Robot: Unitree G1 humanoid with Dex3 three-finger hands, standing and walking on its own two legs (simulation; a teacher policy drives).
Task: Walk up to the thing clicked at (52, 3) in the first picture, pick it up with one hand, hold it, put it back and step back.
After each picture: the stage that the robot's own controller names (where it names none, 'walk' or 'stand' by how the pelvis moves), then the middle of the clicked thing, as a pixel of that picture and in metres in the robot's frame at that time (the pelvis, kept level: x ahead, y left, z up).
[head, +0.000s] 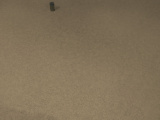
stand; (52, 6) +2.09 +0.39 -0.72
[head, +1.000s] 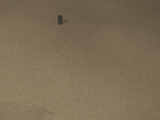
walk; (60, 20) +1.96 +0.20 -0.71
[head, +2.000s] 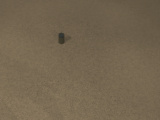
walk; (61, 38) +1.33 +0.16 -0.71
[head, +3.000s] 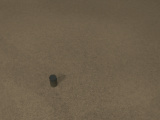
walk; (53, 81) +0.82 +0.21 -0.71
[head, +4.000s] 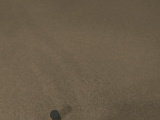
stand; (55, 116) +0.46 +0.24 -0.70
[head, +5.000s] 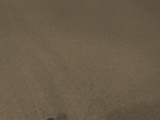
stand; out of the picture +0.44 +0.21 -0.72
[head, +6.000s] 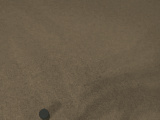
stand; (44, 115) +0.34 +0.21 -0.69
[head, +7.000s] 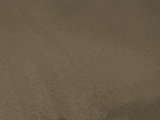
stand; out of the picture +0.38 +0.20 -0.71
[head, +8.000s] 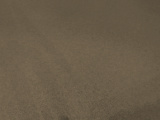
stand; out of the picture +0.42 +0.20 -0.73
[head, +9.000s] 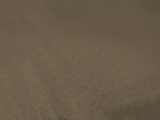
stand; out of the picture +0.40 +0.21 -0.73
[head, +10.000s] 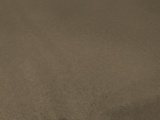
stand; out of the picture +0.39 +0.21 -0.73
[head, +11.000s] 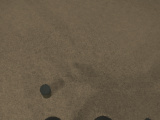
go down; (46, 91) +0.44 +0.19 -0.57
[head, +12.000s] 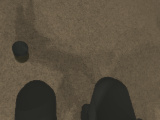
go down; (21, 52) +0.49 +0.22 -0.31
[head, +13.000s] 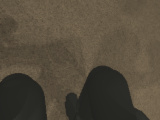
close in; out of the picture +0.48 +0.24 -0.26
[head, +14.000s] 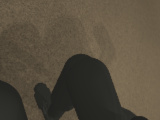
close; out of the picture +0.47 +0.28 -0.23
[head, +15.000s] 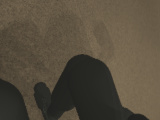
lift; out of the picture +0.46 +0.27 -0.24
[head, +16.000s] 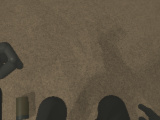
close; (22, 108) +0.28 +0.30 -0.47
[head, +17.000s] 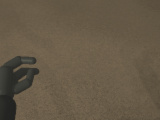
lift; out of the picture +0.21 +0.39 -0.69
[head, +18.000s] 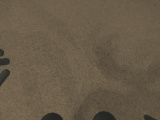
stand; out of the picture +0.23 +0.50 -0.56
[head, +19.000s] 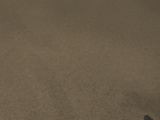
stand; out of the picture +0.19 +0.59 -0.68
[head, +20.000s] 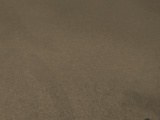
stand; out of the picture +0.17 +0.68 -0.68
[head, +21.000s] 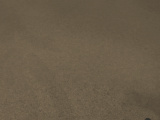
stand; out of the picture +0.16 +0.78 -0.68
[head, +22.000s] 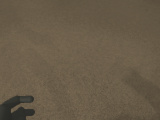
hold; out of the picture +0.15 +0.87 -0.67
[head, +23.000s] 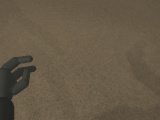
close; out of the picture +0.14 +0.96 -0.68
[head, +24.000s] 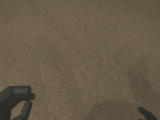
close; out of the picture +0.16 +1.04 -0.60
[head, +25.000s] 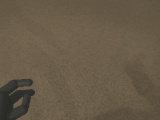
stand; out of the picture +0.12 +1.11 -0.66
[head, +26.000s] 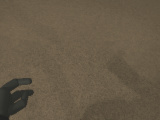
close; out of the picture +0.11 +1.18 -0.62
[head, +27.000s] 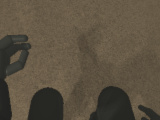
hold; out of the picture +0.14 +1.25 -0.40
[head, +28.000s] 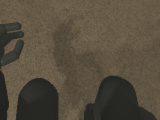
hold; out of the picture +0.12 +1.31 -0.32
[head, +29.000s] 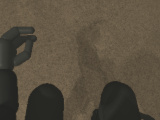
close; out of the picture +0.16 +1.35 -0.36
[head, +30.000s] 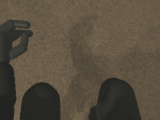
close; out of the picture +0.14 +1.39 -0.33
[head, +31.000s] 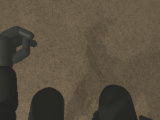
hold; out of the picture +0.16 +1.41 -0.39
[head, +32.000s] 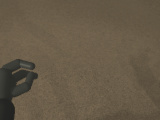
close; out of the picture +0.10 +1.43 -0.66
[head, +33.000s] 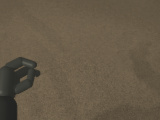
close; out of the picture +0.09 +1.45 -0.67
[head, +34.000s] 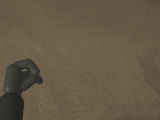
crouch; out of the picture +0.08 +1.45 -0.70
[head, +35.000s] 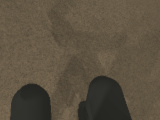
lower; out of the picture +0.10 +1.46 -0.36
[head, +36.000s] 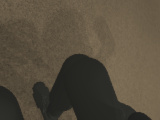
lower; out of the picture -0.19 +1.43 -0.27
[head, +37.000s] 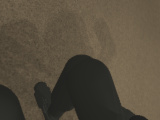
lower; out of the picture -0.20 +1.43 -0.26
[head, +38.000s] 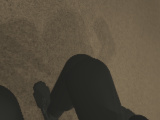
lower; out of the picture -0.20 +1.43 -0.26
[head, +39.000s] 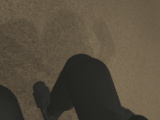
lower; out of the picture -0.20 +1.44 -0.26
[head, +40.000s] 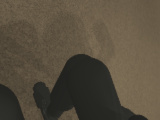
loosen; out of the picture -0.21 +1.44 -0.26
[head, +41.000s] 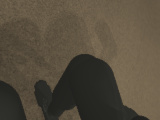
rise; out of the picture -0.21 +1.45 -0.26
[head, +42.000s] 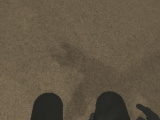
walk; out of the picture +0.10 +1.50 -0.46
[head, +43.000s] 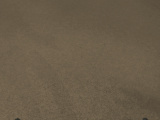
stand; out of the picture +0.09 +1.50 -0.69
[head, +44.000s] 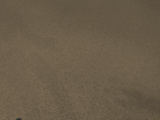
stand; out of the picture +0.09 +1.52 -0.69
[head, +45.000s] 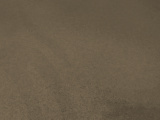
stand; out of the picture +0.09 +1.52 -0.71
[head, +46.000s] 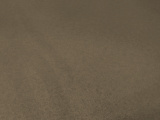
stand; out of the picture +0.08 +1.54 -0.75
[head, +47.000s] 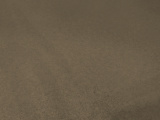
stand; out of the picture +0.03 +1.55 -0.75
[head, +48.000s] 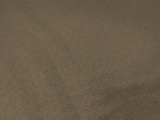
walk; out of the picture +0.04 +1.54 -0.74
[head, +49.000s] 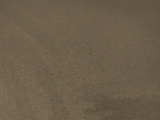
walk; out of the picture +0.23 +1.52 -0.73
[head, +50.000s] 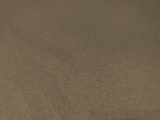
walk; out of the picture +0.48 +1.63 -0.72
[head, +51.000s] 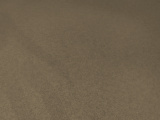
stand; out of the picture +0.68 +1.57 -0.74
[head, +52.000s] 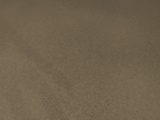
stand; out of the picture +0.68 +1.61 -0.75
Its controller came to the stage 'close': yes
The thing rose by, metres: 0.14
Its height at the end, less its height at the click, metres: -0.02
